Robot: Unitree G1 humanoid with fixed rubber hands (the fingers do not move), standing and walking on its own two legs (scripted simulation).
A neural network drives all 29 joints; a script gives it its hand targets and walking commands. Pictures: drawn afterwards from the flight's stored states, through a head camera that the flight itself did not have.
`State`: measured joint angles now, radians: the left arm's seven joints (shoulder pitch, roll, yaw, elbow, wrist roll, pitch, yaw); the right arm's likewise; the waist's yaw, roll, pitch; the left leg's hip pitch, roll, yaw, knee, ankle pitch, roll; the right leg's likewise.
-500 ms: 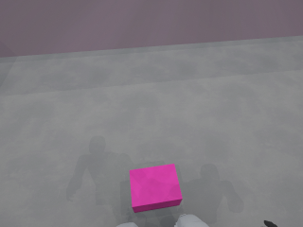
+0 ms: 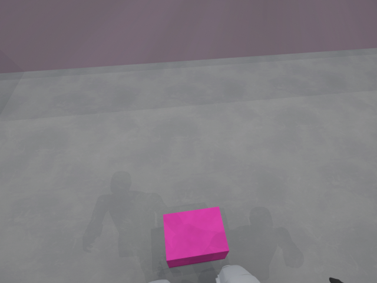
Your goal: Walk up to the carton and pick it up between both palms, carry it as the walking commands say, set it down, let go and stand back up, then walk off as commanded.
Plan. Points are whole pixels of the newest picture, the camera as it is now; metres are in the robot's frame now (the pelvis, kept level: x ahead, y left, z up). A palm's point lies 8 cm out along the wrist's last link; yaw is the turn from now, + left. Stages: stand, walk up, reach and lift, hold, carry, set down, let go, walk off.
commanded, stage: walk up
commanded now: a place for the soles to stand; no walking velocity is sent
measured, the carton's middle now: (194, 236) +0.39 -0.02 -0.66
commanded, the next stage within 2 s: none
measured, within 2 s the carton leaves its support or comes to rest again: neither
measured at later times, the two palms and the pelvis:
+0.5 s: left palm out of the picture +0.07 +0.32 -0.11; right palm out of the picture +0.06 -0.31 -0.10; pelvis +0.01 +0.00 +0.00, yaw +0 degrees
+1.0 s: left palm out of the picture +0.07 +0.31 -0.10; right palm out of the picture +0.07 -0.32 -0.11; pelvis +0.01 -0.01 +0.00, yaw +0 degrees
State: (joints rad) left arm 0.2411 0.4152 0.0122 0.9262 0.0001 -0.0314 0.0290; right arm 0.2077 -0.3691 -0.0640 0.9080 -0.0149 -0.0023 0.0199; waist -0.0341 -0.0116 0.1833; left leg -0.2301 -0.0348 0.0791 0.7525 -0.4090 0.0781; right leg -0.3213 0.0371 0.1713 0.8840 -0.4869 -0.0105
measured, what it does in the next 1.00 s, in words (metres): steps on the spot: right foot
